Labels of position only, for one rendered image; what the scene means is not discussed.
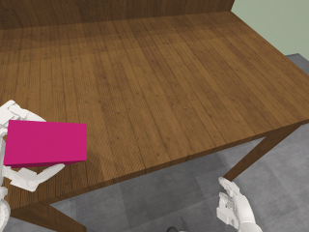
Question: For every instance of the left robot forearm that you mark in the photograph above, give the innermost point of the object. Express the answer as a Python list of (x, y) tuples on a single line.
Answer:
[(5, 210)]

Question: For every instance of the right robot forearm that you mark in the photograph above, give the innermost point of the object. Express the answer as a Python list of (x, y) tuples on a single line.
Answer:
[(249, 227)]

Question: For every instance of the table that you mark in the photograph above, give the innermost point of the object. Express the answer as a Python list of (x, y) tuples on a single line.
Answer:
[(158, 83)]

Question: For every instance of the robot right hand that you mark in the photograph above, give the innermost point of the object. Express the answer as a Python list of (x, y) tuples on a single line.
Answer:
[(238, 209)]

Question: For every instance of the robot left hand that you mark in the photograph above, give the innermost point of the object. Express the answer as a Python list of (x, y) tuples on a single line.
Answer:
[(24, 178)]

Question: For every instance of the sponge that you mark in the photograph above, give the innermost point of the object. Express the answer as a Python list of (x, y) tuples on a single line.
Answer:
[(40, 143)]

